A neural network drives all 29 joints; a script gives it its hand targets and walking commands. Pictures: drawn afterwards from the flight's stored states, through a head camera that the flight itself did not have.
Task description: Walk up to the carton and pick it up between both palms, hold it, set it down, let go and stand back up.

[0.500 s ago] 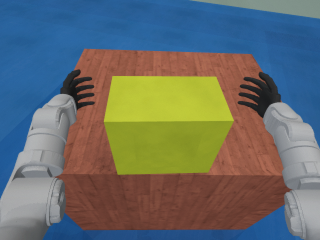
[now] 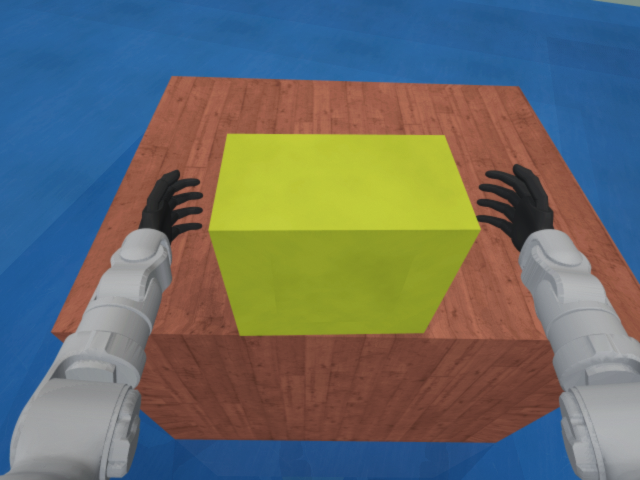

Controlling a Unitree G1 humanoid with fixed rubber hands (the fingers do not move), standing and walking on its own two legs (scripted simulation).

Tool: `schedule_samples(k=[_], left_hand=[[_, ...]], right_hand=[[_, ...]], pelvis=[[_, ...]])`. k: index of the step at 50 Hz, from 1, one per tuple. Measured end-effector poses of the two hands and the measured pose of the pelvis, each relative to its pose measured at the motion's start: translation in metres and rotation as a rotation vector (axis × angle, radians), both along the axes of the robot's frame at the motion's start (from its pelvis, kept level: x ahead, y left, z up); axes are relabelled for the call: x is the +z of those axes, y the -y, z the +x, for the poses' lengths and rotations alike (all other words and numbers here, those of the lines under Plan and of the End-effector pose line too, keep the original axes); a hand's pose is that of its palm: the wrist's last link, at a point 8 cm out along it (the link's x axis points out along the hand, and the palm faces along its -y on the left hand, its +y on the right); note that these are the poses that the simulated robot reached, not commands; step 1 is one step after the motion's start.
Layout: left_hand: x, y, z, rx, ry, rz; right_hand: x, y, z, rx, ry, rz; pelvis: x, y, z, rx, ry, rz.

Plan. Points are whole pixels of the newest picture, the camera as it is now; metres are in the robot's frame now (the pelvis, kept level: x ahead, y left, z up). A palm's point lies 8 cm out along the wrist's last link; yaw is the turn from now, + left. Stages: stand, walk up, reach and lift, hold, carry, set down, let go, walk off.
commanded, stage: reach and lift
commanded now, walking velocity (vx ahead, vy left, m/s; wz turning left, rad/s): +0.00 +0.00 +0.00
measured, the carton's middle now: (334, 242) +0.44 -0.02 +0.05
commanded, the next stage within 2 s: none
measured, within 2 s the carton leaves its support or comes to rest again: leaves its support in 1.80 s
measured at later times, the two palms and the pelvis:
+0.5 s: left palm (188, 239) +0.42 +0.17 +0.08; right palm (485, 241) +0.41 -0.21 +0.09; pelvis -0.01 +0.00 +0.00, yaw +0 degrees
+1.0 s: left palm (194, 235) +0.43 +0.16 +0.07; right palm (482, 238) +0.42 -0.21 +0.09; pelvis +0.00 +0.00 -0.01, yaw +0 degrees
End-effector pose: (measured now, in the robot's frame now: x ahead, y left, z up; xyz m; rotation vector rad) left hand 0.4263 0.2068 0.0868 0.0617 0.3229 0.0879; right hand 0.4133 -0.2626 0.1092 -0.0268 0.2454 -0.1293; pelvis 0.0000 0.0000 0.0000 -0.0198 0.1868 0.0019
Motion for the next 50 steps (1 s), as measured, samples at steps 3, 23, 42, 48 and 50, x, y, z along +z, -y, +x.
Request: schedule_samples(k=[3,23,42,48,50], left_hand=[[0.002,0.002,0.001,0.0,0.028,0.004],[-0.01,0.03,-0.009,-0.037,0.022,-0.01],[-0.014,0.041,0.004,-0.018,0.03,-0.023],[-0.014,0.042,0.004,-0.019,0.03,-0.024],[-0.014,0.042,0.004,-0.02,0.03,-0.022]], right_hand=[[0.004,-0.006,0.003,0.011,0.04,0.01],[-0.019,-0.046,-0.007,0.07,-0.001,0.044],[-0.025,-0.051,0.003,0.026,0.004,0.015],[-0.023,-0.052,0.003,0.019,0.008,0.013],[-0.023,-0.052,0.003,0.018,0.009,0.013]], pelvis=[[-0.001,0.0,0.001,0.001,-0.034,-0.001],[-0.004,0.0,-0.008,0.002,-0.052,-0.002],[-0.006,-0.002,-0.002,0.002,-0.07,-0.005],[-0.006,-0.002,-0.002,0.002,-0.071,-0.006],[-0.006,-0.002,-0.002,0.002,-0.07,-0.006]])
